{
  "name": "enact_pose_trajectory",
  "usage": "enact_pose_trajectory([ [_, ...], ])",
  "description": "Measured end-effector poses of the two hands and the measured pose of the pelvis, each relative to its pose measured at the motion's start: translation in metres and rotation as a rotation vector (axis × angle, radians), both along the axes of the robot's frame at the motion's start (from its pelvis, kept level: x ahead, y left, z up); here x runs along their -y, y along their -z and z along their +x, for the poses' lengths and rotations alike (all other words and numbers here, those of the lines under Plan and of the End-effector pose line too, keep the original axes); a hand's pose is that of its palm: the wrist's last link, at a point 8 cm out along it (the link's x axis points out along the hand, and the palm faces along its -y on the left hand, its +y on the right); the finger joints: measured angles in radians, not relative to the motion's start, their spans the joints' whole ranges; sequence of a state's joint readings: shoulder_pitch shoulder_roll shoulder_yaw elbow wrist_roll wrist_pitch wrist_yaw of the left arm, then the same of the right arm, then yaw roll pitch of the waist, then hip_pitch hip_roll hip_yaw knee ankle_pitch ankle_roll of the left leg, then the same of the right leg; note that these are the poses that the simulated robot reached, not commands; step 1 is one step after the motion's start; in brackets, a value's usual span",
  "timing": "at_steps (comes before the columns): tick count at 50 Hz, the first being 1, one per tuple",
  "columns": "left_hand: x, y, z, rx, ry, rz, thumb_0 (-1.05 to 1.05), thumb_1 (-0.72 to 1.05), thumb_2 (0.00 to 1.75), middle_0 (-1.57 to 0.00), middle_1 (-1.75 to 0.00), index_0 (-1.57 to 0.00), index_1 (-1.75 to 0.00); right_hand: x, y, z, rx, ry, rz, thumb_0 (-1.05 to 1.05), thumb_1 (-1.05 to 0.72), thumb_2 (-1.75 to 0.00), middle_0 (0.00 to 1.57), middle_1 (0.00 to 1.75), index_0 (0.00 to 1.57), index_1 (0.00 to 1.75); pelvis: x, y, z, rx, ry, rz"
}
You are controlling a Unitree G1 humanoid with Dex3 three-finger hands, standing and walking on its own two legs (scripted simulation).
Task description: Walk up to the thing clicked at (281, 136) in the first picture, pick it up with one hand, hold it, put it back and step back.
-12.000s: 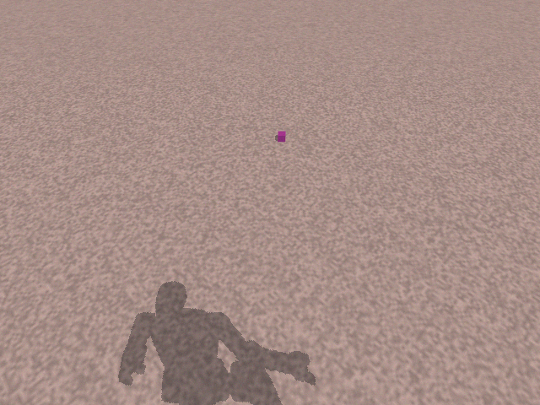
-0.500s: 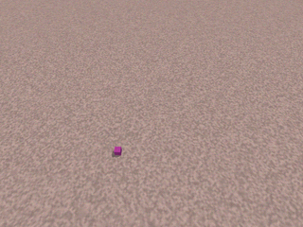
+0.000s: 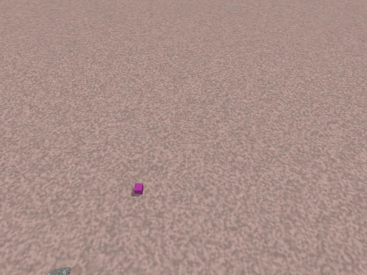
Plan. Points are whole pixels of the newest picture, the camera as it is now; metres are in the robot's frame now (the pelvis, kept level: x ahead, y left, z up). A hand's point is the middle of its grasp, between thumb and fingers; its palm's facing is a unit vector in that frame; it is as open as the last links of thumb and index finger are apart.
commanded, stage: walk up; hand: left
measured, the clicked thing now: (138, 188) +0.72 +0.25 -0.75
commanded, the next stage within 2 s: stand in 0.08 s
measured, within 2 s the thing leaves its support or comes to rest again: neither
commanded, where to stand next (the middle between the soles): +0.34 +0.01 m, yaw -1 degrees
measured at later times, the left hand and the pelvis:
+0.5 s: hand out of the picture +0.05 +0.25 -0.15, palm faces -0.03 -0.94 -0.34, open 7.3 cm; pelvis -0.01 +0.00 +0.01, yaw +0 degrees
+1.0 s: hand out of the picture +0.07 +0.24 -0.15, palm faces -0.04 -0.94 -0.35, open 7.3 cm; pelvis -0.01 -0.01 +0.01, yaw +0 degrees
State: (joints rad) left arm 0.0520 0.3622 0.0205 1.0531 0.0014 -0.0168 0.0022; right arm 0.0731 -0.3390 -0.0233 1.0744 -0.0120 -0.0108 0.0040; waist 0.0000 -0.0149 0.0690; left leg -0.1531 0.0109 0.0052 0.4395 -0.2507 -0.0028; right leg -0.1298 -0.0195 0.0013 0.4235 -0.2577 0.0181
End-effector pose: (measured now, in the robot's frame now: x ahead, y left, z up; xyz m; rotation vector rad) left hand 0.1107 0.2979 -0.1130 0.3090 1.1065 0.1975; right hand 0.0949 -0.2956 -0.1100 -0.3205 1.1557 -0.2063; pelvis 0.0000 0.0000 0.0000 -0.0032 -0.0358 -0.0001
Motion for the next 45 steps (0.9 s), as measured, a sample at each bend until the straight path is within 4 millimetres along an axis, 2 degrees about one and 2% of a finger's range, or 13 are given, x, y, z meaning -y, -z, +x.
enact_pose_trajectory([
  [11,-0.002,0.001,-0.033,-0.095,-0.015,0.001,0.01,0.91,0.89,-0.21,-0.3,-0.2,-0.3,-0.006,-0.001,0.003,0.005,-0.007,0.019,0.01,-0.9,-0.9,0.2,0.3,0.2,0.3,-0.002,-0.005,-0.003,0.004,0.001,0.004],
  [22,0.004,0.001,-0.059,-0.146,-0.021,0.003,0.01,0.91,0.89,-0.21,-0.3,-0.2,-0.3,-0.003,0.003,-0.016,-0.036,0.001,0.033,0.01,-0.9,-0.9,0.2,0.3,0.2,0.3,0.002,-0.007,-0.01,0.007,0.001,0.005],
  [35,0.009,0.0,-0.062,-0.146,-0.009,0.007,0.01,0.91,0.89,-0.21,-0.3,-0.2,-0.3,0.008,0.006,-0.043,-0.092,0.023,0.027,0.01,-0.9,-0.9,0.2,0.3,0.2,0.3,0.007,-0.007,-0.013,-0.002,-0.001,0.006],
  [45,0.012,-0.001,-0.053,-0.131,-0.003,0.006,0.01,0.91,0.89,-0.21,-0.3,-0.2,-0.3,0.012,0.006,-0.046,-0.099,0.025,0.022,0.01,-0.9,-0.9,0.2,0.3,0.2,0.3,0.01,-0.007,-0.01,-0.004,-0.001,0.006],
])
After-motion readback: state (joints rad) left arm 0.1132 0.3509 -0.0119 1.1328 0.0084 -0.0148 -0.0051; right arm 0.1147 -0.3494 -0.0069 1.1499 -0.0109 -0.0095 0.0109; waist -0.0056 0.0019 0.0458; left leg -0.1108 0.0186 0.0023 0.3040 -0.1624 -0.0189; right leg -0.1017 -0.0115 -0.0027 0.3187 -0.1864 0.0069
